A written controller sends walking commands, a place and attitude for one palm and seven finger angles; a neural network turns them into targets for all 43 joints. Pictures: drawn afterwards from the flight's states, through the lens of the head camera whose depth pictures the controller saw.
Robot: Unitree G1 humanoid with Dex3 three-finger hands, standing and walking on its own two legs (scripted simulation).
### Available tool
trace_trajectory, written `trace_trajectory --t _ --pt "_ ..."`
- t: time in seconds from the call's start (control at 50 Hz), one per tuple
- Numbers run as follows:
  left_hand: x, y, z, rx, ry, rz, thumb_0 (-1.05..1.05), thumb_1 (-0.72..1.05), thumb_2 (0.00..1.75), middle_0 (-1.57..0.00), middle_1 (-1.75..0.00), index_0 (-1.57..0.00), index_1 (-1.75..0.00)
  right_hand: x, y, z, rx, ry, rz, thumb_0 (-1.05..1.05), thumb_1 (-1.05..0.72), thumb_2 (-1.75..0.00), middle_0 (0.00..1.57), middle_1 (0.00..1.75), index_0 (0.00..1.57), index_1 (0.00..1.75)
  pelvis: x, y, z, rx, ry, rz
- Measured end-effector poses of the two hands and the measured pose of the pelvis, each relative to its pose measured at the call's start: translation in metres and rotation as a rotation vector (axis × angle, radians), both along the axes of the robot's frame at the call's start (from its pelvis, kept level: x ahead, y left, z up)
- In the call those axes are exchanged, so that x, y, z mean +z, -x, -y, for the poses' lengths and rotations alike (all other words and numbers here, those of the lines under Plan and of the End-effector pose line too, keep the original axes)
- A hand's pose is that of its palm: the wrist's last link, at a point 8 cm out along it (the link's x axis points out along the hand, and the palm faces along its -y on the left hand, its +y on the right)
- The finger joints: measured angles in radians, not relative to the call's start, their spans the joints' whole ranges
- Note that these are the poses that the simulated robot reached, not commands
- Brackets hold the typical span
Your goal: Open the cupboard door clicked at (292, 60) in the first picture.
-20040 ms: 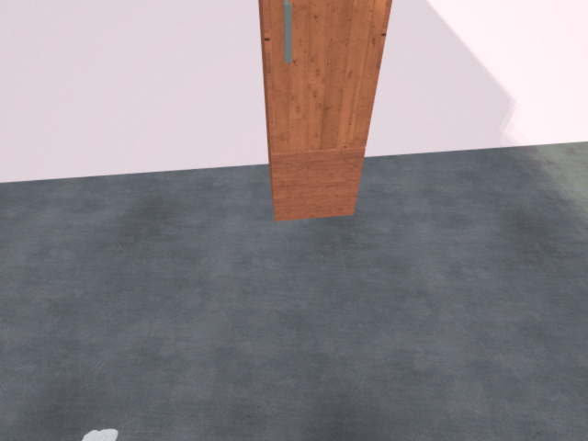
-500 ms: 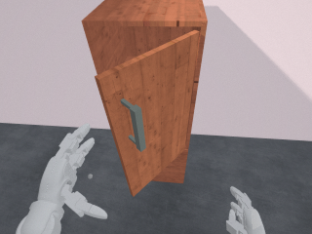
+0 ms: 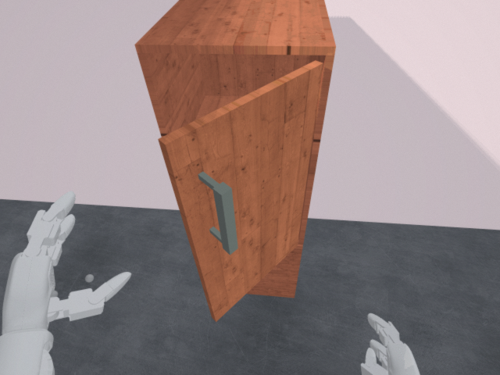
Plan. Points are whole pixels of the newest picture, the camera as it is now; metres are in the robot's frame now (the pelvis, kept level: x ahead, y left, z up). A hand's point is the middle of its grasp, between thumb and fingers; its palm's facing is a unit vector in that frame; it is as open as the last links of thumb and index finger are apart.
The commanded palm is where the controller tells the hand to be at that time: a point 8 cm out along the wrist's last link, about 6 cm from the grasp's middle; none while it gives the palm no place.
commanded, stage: draw the hand back to the body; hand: left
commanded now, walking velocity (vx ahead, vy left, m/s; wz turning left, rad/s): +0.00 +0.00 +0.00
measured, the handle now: (218, 214) +0.34 +0.10 +0.09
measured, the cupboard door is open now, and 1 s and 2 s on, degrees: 50 50 50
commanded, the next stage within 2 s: step back with the hand held close in 0.64 s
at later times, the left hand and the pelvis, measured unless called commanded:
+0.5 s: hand (57, 266) +0.19 +0.27 +0.15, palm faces +0.47 -0.79 -0.39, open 7.6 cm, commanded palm +0.14 +0.30 +0.16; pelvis +0.00 +0.00 +0.00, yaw -1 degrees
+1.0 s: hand (58, 270) +0.18 +0.26 +0.16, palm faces +0.37 -0.78 -0.50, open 7.4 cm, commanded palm +0.12 +0.30 +0.17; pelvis -0.03 +0.01 +0.00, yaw -1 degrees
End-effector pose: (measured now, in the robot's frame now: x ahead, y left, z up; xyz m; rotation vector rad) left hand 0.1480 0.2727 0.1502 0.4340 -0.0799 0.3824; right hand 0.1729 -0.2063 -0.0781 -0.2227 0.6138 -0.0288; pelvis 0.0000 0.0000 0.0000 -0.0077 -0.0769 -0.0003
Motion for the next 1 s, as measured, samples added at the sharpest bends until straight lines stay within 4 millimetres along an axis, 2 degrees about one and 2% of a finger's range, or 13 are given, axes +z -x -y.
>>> trace_trajectory --t 0.32,0.42,0.56,0.8,0.88,1.0 --pt "0.022 0.000 -0.034 0.097 -0.052 0.065 0.00 0.69 0.81 -0.20 -0.30 -0.21 -0.31 0.005 -0.009 0.004 -0.018 0.014 -0.015 0.02 -0.90 -0.90 0.20 0.30 0.20 0.30 0.003 -0.004 -0.002 -0.010 0.003 0.013" --pt "0.020 0.001 -0.035 0.104 -0.036 0.063 0.01 0.81 0.86 -0.20 -0.30 -0.21 -0.30 0.005 -0.007 0.005 -0.016 0.017 -0.024 0.02 -0.90 -0.90 0.20 0.30 0.20 0.30 0.004 -0.002 -0.002 -0.010 0.003 0.014" --pt "0.016 0.003 -0.030 0.085 -0.027 0.048 0.01 0.87 0.89 -0.20 -0.30 -0.21 -0.30 0.004 -0.001 0.006 -0.020 0.017 -0.031 0.02 -0.90 -0.90 0.20 0.30 0.20 0.30 0.004 0.000 -0.002 -0.011 0.003 0.018" --pt "0.024 0.007 -0.028 0.079 -0.046 0.077 0.01 0.89 0.90 -0.21 -0.30 -0.21 -0.31 0.003 0.006 0.007 -0.020 0.011 -0.032 0.02 -0.90 -0.90 0.20 0.30 0.20 0.30 0.004 0.006 0.000 -0.010 0.004 0.018" --pt "0.032 0.005 -0.028 0.047 -0.098 0.095 0.01 0.89 0.90 -0.21 -0.30 -0.21 -0.31 0.005 0.010 0.010 -0.038 0.018 -0.051 0.02 -0.90 -0.90 0.20 0.30 0.20 0.30 0.004 0.013 0.000 -0.009 0.010 -0.028" --pt "0.028 0.005 -0.024 -0.034 -0.148 0.036 0.01 0.89 0.90 -0.21 -0.30 -0.21 -0.31 0.004 0.022 0.019 -0.099 0.041 -0.079 0.02 -0.90 -0.90 0.20 0.30 0.20 0.30 0.002 0.025 -0.007 -0.021 0.002 -0.072"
